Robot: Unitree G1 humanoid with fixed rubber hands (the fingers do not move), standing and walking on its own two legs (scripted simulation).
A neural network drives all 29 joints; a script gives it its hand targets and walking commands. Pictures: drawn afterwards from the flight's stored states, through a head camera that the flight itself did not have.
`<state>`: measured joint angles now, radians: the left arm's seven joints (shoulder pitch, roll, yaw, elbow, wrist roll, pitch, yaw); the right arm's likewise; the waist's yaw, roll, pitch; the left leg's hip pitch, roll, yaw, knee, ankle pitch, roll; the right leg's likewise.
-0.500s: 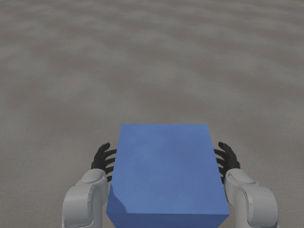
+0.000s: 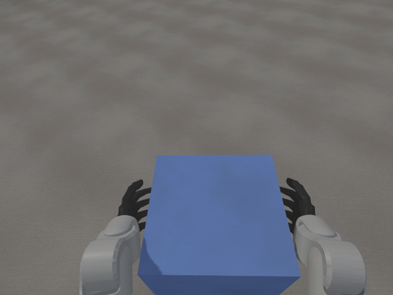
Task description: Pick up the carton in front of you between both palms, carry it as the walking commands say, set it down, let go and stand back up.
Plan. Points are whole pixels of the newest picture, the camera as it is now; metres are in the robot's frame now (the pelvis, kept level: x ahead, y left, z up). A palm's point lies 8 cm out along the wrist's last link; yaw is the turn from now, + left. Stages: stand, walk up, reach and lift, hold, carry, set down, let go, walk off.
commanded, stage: carry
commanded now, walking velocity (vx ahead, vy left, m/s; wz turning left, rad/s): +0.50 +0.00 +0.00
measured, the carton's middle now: (213, 235) +0.25 +0.00 +0.02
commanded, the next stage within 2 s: none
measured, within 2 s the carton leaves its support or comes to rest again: neither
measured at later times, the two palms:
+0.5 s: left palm (159, 113) +0.57 +0.15 +0.07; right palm (271, 116) +0.54 -0.14 +0.07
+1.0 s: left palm (176, 76) +0.74 +0.12 +0.08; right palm (271, 74) +0.74 -0.18 +0.08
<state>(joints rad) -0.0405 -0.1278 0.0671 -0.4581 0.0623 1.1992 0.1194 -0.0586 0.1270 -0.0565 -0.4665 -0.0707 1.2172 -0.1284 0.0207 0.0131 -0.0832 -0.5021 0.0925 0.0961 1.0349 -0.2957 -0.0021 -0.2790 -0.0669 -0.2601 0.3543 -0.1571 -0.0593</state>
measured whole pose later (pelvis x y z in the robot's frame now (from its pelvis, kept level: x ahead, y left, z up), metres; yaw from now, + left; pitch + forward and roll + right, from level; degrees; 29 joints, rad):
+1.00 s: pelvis +0.49 -0.02 -0.02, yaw -1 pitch +4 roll +0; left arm -0.07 -0.13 0.07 -0.44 0.07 1.21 0.12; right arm -0.07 0.13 -0.07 -0.46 -0.08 1.22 -0.12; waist 0.00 0.02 -0.11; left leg -0.15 0.10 0.13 0.49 -0.39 -0.06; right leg -0.35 -0.04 -0.25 0.53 -0.25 -0.06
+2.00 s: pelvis +0.44 -0.01 -0.01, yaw -1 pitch +2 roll +1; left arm -0.22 -0.14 0.20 0.20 0.23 0.70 0.01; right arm -0.23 0.14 -0.19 0.20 -0.25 0.70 0.00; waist 0.00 -0.01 -0.07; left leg -0.20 0.06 0.16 0.51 -0.33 -0.02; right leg -0.38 -0.08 -0.22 0.49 -0.14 -0.05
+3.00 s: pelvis +0.39 -0.02 -0.07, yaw +7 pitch +19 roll +2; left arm -0.61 -0.12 0.49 0.63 0.33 0.18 -0.05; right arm -0.59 0.17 -0.44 0.56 -0.34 0.22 -0.02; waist 0.00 0.03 0.08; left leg -0.85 -0.06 -0.08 0.92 -0.40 -0.03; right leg -0.98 0.04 0.04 0.86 -0.21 -0.02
